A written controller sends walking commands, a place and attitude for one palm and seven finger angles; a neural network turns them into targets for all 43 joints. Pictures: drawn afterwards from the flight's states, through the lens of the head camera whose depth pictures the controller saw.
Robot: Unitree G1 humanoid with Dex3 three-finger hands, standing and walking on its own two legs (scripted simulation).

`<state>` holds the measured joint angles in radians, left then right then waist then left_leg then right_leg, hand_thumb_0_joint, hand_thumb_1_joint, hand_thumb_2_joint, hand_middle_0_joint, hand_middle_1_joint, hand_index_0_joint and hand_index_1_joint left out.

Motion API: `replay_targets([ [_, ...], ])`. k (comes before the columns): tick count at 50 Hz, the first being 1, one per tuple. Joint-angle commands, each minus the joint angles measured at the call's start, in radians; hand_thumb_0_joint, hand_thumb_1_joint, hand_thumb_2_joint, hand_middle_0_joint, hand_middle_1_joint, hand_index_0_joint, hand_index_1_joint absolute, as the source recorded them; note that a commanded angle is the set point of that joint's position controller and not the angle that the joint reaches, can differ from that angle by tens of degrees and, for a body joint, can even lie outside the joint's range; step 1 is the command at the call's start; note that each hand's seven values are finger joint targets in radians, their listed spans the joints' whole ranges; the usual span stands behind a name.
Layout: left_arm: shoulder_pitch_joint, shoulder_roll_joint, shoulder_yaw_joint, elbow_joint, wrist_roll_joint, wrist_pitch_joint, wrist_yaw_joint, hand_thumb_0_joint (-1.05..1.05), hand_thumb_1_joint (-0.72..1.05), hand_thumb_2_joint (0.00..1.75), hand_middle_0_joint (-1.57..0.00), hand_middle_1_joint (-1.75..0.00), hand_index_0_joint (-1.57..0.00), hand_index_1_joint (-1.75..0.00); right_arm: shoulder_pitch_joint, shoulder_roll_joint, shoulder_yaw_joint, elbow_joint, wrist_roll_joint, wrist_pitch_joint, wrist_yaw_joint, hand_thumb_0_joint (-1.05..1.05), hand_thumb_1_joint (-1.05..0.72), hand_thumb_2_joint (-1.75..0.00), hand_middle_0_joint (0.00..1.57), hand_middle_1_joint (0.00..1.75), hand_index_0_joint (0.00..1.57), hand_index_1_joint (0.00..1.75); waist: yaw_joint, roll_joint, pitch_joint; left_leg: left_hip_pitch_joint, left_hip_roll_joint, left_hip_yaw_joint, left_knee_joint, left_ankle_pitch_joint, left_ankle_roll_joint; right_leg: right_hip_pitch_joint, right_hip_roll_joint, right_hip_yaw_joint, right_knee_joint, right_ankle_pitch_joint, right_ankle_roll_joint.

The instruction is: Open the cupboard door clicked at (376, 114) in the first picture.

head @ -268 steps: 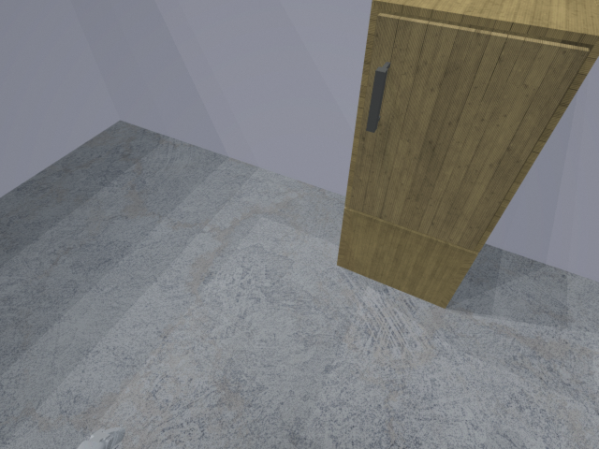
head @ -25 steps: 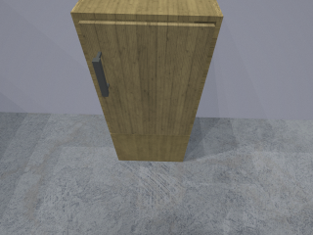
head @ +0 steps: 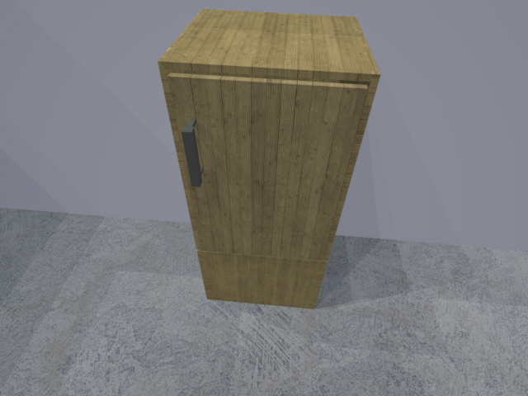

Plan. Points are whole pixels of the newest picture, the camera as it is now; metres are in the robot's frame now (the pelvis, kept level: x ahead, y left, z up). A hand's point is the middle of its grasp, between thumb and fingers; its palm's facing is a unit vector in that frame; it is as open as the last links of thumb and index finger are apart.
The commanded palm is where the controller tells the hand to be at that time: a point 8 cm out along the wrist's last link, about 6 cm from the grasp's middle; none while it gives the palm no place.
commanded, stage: shuffle to correct the standing spot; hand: left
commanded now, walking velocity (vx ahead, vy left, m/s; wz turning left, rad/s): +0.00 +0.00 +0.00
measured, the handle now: (194, 153) +0.62 +0.20 +0.03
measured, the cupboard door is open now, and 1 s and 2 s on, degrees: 0 0 0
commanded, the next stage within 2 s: come to a stop and stand still in 0.70 s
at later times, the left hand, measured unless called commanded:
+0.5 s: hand out of the picture -0.04 +0.20 -0.17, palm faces +0.00 -0.99 -0.13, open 7.4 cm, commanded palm none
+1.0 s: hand out of the picture +0.14 +0.20 -0.18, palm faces +0.04 -0.98 -0.18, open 7.2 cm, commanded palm none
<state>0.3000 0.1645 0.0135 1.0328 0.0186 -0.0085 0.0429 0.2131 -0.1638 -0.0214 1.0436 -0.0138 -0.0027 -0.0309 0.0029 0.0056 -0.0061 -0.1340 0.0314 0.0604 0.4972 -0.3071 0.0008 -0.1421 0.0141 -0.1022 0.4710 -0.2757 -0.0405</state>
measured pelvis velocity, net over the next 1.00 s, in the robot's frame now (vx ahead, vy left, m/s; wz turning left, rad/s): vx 0.09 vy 0.03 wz -0.01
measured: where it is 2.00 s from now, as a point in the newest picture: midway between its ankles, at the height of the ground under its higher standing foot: outside the picture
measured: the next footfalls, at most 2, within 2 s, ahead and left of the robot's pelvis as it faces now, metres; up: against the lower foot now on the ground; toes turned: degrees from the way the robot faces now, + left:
right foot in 0.76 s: +0.13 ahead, -0.12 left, +0.00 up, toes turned -9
left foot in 1.00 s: +0.18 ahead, +0.13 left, +0.00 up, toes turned +5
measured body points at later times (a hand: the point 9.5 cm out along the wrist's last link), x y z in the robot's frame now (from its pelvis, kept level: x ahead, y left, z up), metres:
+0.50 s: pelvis -0.01 +0.04 +0.00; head -0.01 +0.05 +0.45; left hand -0.04 +0.25 -0.16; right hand -0.11 -0.17 -0.15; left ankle -0.02 +0.11 -0.74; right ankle -0.02 -0.08 -0.69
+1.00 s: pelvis +0.09 +0.03 -0.01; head +0.09 +0.04 +0.44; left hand +0.13 +0.25 -0.17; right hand +0.10 -0.21 -0.16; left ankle +0.14 +0.12 -0.73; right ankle +0.09 -0.11 -0.74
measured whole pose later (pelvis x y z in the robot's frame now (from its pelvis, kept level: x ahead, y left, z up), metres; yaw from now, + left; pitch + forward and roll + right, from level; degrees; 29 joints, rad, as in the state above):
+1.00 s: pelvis +0.09 +0.03 -0.01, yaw -1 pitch -2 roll -4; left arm 0.27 0.14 0.06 1.00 0.03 -0.01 0.05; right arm 0.28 -0.15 -0.05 1.04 -0.02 0.00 -0.02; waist -0.02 0.03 0.03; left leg -0.37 0.08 0.07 0.70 -0.26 -0.01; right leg -0.22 -0.03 -0.15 0.52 -0.26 0.02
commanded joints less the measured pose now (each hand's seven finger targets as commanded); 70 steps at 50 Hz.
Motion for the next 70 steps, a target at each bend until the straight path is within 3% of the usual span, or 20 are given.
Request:
replay_targets([
  [1,0.032,0.121,0.014,-0.037,-0.002,-0.018,0.002,0.0,0.9,0.9,-0.2,-0.3,-0.2,-0.3,0.054,-0.117,-0.013,-0.024,-0.002,-0.009,-0.003,0.0,-0.9,-0.9,0.2,0.3,0.2,0.3,-0.011,-0.02,0.088,-0.064,0.071,-0.068,-0.113,0.123,0.028,-0.04,-0.132,0.148,-0.137,0.192,0.006],
  [10,0.108,0.113,0.031,-0.01,0.009,0.005,-0.005,0.0,0.9,0.9,-0.2,-0.3,-0.2,-0.3,0.153,-0.087,-0.007,0.011,-0.013,0.017,0.014,0.0,-0.9,-0.9,0.2,0.3,0.2,0.3,-0.004,-0.067,0.171,-0.193,0.013,-0.048,-0.064,-0.233,0.041,-0.152,-0.153,0.229,-0.242,-0.435,-0.015],
  [15,0.109,0.105,0.047,-0.013,0.0,0.005,-0.01,0.0,0.9,0.9,-0.2,-0.3,-0.2,-0.3,0.246,-0.05,-0.006,0.028,-0.013,0.007,0.01,0.0,-0.9,-0.9,0.2,0.3,0.2,0.3,-0.033,-0.062,0.154,-0.154,-0.006,-0.012,0.014,-0.162,0.052,-0.199,-0.185,0.241,-0.214,-0.424,-0.059],
  [17,0.089,0.072,0.041,-0.026,0.0,0.007,-0.016,0.0,0.9,0.9,-0.2,-0.3,-0.2,-0.3,0.298,-0.069,-0.01,0.041,-0.014,0.0,0.006,0.0,-0.9,-0.9,0.2,0.3,0.2,0.3,-0.048,0.063,0.17,-0.132,0.058,-0.129,-0.134,-0.288,0.079,-0.26,-0.102,0.146,-0.072,-0.379,-0.032],
  [19,0.049,0.0,0.024,-0.051,0.008,0.004,-0.025,0.0,0.9,0.9,-0.2,-0.3,-0.2,-0.3,0.344,-0.14,-0.03,0.051,-0.016,-0.011,-0.004,0.0,-0.9,-0.9,0.2,0.3,0.2,0.3,-0.064,0.256,0.216,-0.104,0.263,-0.442,-0.383,-0.536,0.171,-0.393,0.001,-0.008,0.268,-0.192,0.012],
  [20,0.018,0.002,0.022,-0.062,0.013,0.004,-0.028,0.0,0.9,0.9,-0.2,-0.3,-0.2,-0.3,0.329,-0.139,-0.033,0.045,-0.01,-0.019,-0.005,0.0,-0.9,-0.9,0.2,0.3,0.2,0.3,-0.06,0.214,0.238,-0.105,0.307,-0.493,-0.427,-0.498,0.212,-0.439,-0.045,0.044,0.41,-0.182,0.006],
  [24,0.02,-0.011,0.028,-0.048,0.011,-0.009,-0.046,0.0,0.9,0.9,-0.2,-0.3,-0.2,-0.3,0.306,-0.09,-0.017,0.053,-0.005,-0.053,-0.01,0.0,-0.9,-0.9,0.2,0.3,0.2,0.3,-0.035,0.045,0.172,-0.02,0.255,-0.335,-0.39,-0.178,0.198,-0.457,-0.105,0.067,0.462,-0.069,0.022],
  [32,-0.091,-0.027,0.025,-0.083,0.002,-0.012,-0.045,0.0,0.9,0.9,-0.2,-0.3,-0.2,-0.3,0.364,-0.074,-0.019,0.101,-0.014,-0.06,-0.014,0.0,-0.9,-0.9,0.2,0.3,0.2,0.3,-0.058,0.115,0.134,0.025,0.238,-0.186,-0.295,0.188,0.197,-0.329,-0.091,0.005,0.186,-0.056,0.032],
  [36,0.02,-0.004,0.04,-0.047,0.002,-0.024,-0.04,0.0,0.9,0.9,-0.2,-0.3,-0.2,-0.3,0.318,-0.066,-0.022,0.093,-0.009,-0.051,-0.009,0.0,-0.9,-0.9,0.2,0.3,0.2,0.3,0.007,0.047,0.081,-0.11,0.173,-0.099,-0.128,0.165,0.133,-0.013,-0.053,-0.024,-0.012,0.075,0.018],
  [37,0.108,0.044,0.051,-0.021,0.005,-0.032,-0.032,0.0,0.9,0.9,-0.2,-0.3,-0.2,-0.3,0.309,-0.042,-0.019,0.086,-0.002,-0.053,-0.002,0.0,-0.9,-0.9,0.2,0.3,0.2,0.3,0.046,-0.044,0.026,-0.227,0.125,-0.045,0.005,0.136,0.102,0.173,-0.11,0.061,-0.025,0.07,-0.015],
  [39,0.295,0.173,0.077,0.028,-0.001,-0.045,-0.015,0.0,0.9,0.9,-0.2,-0.3,-0.2,-0.3,0.23,-0.009,-0.014,0.019,0.001,-0.048,0.011,0.0,-0.9,-0.9,0.2,0.3,0.2,0.3,0.104,-0.268,-0.031,-0.522,-0.015,0.065,0.483,-0.327,0.038,0.338,-0.456,0.505,-0.216,0.028,-0.186],
  [41,0.196,0.131,0.071,0.003,-0.005,-0.045,-0.006,0.0,0.9,0.9,-0.2,-0.3,-0.2,-0.3,0.169,-0.018,-0.031,-0.001,-0.004,-0.039,0.021,0.0,-0.9,-0.9,0.2,0.3,0.2,0.3,0.055,-0.114,0.063,-0.535,0.054,-0.028,0.644,-0.194,0.039,0.135,-0.404,0.42,-0.266,-0.082,-0.2],
  [45,-0.044,0.04,0.046,-0.083,0.015,-0.031,0.007,0.0,0.9,0.9,-0.2,-0.3,-0.2,-0.3,0.235,0.042,-0.019,0.015,-0.004,0.005,0.022,0.0,-0.9,-0.9,0.2,0.3,0.2,0.3,-0.061,-0.151,0.135,-0.24,0.09,-0.027,0.396,-0.09,-0.005,-0.257,-0.3,0.116,-0.255,0.162,-0.112],
  [49,-0.038,0.093,0.053,-0.092,0.002,0.003,0.001,0.0,0.9,0.9,-0.2,-0.3,-0.2,-0.3,0.273,0.017,-0.02,0.023,0.002,0.005,0.016,0.0,-0.9,-0.9,0.2,0.3,0.2,0.3,-0.059,-0.029,0.086,-0.015,0.029,0.037,0.036,0.198,-0.034,-0.299,-0.199,0.058,-0.048,0.114,-0.044],
  [51,0.023,0.051,0.051,-0.106,-0.007,0.023,-0.004,0.0,0.9,0.9,-0.2,-0.3,-0.2,-0.3,0.221,-0.098,-0.042,-0.029,-0.003,-0.009,0.007,0.0,-0.9,-0.9,0.2,0.3,0.2,0.3,-0.016,0.217,0.061,-0.102,0.208,-0.183,-0.126,0.4,0.05,-0.239,-0.102,0.022,0.083,-0.029,0.039],
  [53,0.045,0.03,0.039,-0.09,-0.003,0.026,-0.002,0.0,0.9,0.9,-0.2,-0.3,-0.2,-0.3,0.117,-0.128,-0.043,-0.063,-0.009,-0.011,-0.003,0.0,-0.9,-0.9,0.2,0.3,0.2,0.3,0.011,0.222,0.068,-0.17,0.274,-0.231,-0.186,0.566,0.138,-0.149,-0.069,0.015,0.205,-0.13,0.061],
  [59,0.026,0.05,0.034,-0.083,-0.001,0.029,-0.002,0.0,0.9,0.9,-0.2,-0.3,-0.2,-0.3,0.082,-0.175,-0.065,-0.078,-0.006,0.0,-0.021,0.0,-0.9,-0.9,0.2,0.3,0.2,0.3,-0.031,0.144,-0.098,0.189,0.303,-0.16,-0.063,1.064,0.207,-0.269,-0.058,0.06,0.334,-0.229,0.063],
  [67,0.081,0.036,0.043,-0.092,0.006,0.049,-0.008,0.0,0.9,0.9,-0.2,-0.3,-0.2,-0.3,-0.004,-0.165,-0.071,-0.087,-0.008,0.016,-0.013,0.0,-0.9,-0.9,0.2,0.3,0.2,0.3,0.008,0.096,-0.078,-0.065,0.282,-0.126,-0.108,0.501,0.157,-0.069,-0.057,0.069,0.151,-0.069,0.053],
  [69,0.138,0.06,0.047,-0.075,0.017,0.04,-0.004,0.0,0.9,0.9,-0.2,-0.3,-0.2,-0.3,-0.019,-0.113,-0.063,-0.092,0.001,0.027,0.002,0.0,-0.9,-0.9,0.2,0.3,0.2,0.3,0.034,-0.053,-0.039,-0.23,0.148,-0.052,-0.029,0.04,0.065,0.047,-0.1,0.114,-0.11,0.047,0.04],
  [70,0.108,0.123,0.045,-0.082,0.023,0.029,0.0,0.0,0.9,0.9,-0.2,-0.3,-0.2,-0.3,-0.015,-0.043,-0.049,-0.108,0.007,0.039,0.011,0.0,-0.9,-0.9,0.2,0.3,0.2,0.3,0.016,-0.27,0.018,-0.316,0.024,0.024,0.081,-0.147,-0.003,-0.025,-0.266,0.337,-0.252,-0.14,-0.026],
])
